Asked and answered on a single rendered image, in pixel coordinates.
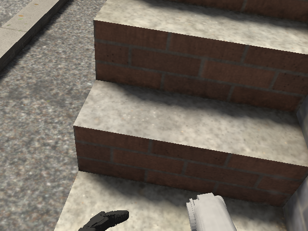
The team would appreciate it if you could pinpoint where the right robot thigh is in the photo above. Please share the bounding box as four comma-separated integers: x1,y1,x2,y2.
186,192,237,231

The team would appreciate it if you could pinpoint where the left robot hand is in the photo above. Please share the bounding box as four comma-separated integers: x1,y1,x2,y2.
78,210,129,231

